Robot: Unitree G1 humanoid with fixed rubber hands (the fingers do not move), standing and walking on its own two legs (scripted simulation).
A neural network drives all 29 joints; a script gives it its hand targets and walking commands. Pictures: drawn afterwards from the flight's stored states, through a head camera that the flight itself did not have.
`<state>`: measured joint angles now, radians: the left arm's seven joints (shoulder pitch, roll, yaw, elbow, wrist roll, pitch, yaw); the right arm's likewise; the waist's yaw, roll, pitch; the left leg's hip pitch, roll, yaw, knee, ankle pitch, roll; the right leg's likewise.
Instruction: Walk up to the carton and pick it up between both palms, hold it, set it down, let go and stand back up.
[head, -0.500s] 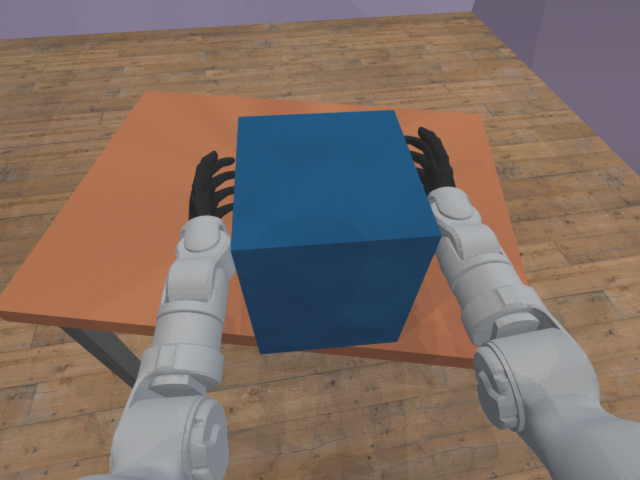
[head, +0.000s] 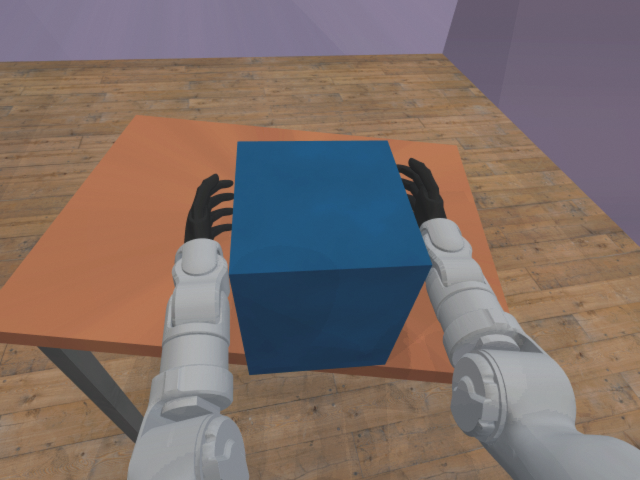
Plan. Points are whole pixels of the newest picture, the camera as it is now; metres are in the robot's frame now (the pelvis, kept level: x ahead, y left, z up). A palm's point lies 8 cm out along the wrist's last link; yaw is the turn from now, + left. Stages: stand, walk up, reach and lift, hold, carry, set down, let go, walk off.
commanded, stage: reach and lift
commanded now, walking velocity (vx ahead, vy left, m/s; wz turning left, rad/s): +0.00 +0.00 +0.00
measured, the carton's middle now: (316, 261) +0.37 +0.06 +0.06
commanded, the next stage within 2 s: none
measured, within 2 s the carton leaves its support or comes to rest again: leaves its support in 0.78 s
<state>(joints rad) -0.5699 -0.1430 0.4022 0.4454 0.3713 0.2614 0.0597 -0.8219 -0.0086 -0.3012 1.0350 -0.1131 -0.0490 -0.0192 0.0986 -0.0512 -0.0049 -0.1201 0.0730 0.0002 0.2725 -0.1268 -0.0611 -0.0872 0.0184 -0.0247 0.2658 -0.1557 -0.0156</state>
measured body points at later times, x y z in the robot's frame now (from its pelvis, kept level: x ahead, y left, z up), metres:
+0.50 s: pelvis +0.00 +0.00 +0.00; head -0.01 +0.02 +0.45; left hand +0.36 +0.20 +0.11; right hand +0.43 -0.08 +0.12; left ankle +0.01 +0.16 -0.75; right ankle -0.01 -0.11 -0.75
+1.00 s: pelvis -0.01 +0.00 +0.00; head -0.04 +0.02 +0.45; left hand +0.37 +0.20 +0.15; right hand +0.42 -0.09 +0.16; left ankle +0.01 +0.16 -0.75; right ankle -0.01 -0.11 -0.75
